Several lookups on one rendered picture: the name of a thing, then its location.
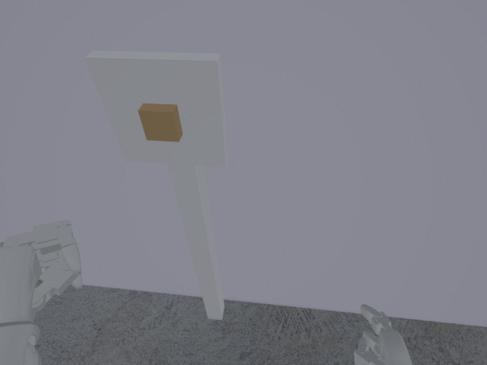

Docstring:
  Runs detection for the button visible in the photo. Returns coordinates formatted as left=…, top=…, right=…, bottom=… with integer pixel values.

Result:
left=138, top=103, right=183, bottom=142

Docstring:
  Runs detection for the robot right hand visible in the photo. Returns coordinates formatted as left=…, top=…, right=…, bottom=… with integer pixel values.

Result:
left=354, top=304, right=412, bottom=365

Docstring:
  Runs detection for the robot left hand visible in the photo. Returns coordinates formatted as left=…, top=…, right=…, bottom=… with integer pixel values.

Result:
left=0, top=219, right=82, bottom=324

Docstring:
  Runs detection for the panel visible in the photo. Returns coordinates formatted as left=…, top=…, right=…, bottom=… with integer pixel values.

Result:
left=84, top=50, right=228, bottom=320

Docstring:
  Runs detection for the left robot forearm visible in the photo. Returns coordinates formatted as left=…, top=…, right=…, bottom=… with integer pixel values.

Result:
left=0, top=321, right=42, bottom=365

